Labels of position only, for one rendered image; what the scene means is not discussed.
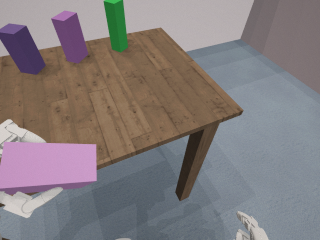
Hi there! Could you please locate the left robot hand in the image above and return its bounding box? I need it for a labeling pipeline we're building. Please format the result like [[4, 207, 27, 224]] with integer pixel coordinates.
[[0, 119, 64, 218]]

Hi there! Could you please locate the table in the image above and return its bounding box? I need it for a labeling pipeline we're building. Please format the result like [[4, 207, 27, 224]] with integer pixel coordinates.
[[0, 27, 244, 240]]

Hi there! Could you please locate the right robot hand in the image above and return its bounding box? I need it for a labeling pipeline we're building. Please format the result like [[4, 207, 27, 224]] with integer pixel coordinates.
[[234, 211, 269, 240]]

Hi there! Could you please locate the sponge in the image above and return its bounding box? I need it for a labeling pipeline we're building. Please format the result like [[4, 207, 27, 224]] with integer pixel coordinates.
[[0, 142, 97, 195]]

